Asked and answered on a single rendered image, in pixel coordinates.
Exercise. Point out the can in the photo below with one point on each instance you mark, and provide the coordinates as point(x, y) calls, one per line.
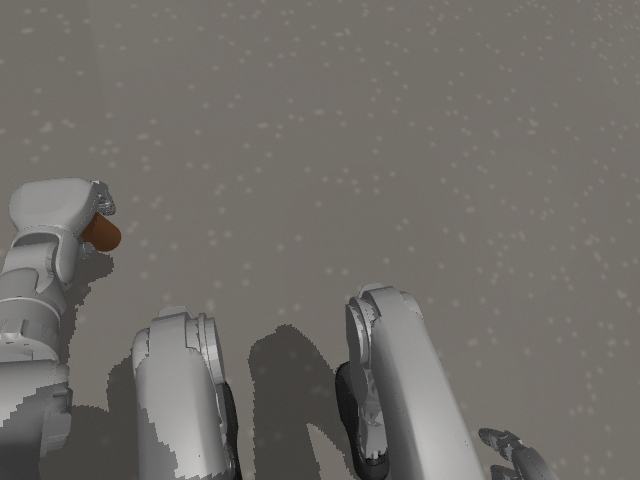
point(102, 234)

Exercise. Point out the right robot hand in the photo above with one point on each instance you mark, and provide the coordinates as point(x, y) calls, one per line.
point(527, 462)

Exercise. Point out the left robot hand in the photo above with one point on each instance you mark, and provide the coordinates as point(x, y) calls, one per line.
point(66, 203)

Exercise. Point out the right robot foot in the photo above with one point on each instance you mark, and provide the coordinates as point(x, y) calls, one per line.
point(365, 468)

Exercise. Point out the left robot arm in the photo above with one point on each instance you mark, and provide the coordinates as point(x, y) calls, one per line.
point(35, 401)

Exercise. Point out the left robot foot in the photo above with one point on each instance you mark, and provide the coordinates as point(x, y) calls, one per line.
point(232, 431)

